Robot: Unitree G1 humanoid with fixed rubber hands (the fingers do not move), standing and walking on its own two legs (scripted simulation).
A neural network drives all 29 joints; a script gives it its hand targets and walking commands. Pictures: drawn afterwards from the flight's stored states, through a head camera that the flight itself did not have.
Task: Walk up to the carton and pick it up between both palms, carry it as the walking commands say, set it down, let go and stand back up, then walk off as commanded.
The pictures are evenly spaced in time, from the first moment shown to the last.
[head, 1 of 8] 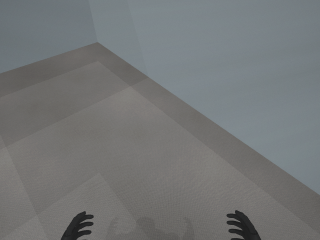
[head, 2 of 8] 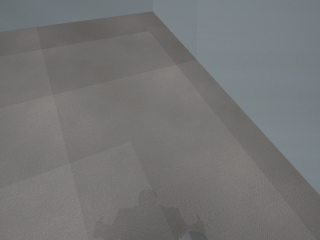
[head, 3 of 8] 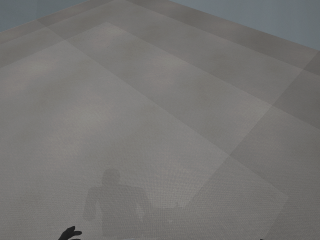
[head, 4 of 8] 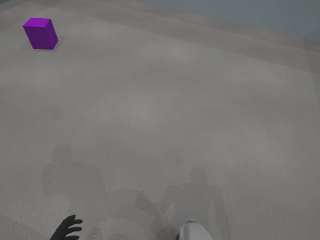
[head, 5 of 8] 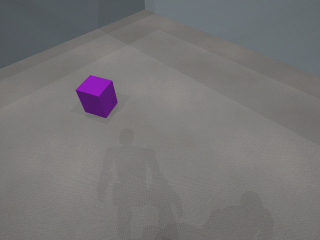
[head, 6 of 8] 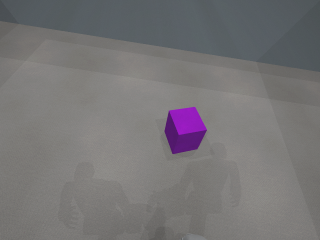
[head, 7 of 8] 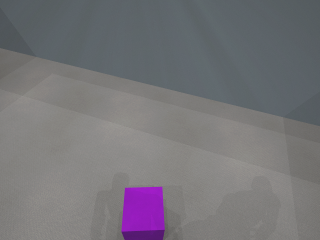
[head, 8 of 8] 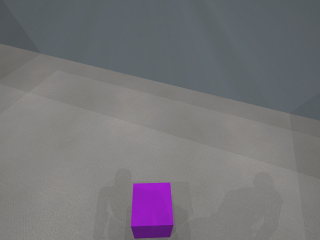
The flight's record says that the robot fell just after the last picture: no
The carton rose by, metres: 0.00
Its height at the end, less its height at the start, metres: +0.00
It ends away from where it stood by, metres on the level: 0.00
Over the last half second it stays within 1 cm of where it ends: yes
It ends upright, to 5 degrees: yes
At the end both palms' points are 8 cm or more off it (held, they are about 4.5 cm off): yes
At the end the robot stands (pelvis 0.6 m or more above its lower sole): yes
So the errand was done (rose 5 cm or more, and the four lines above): no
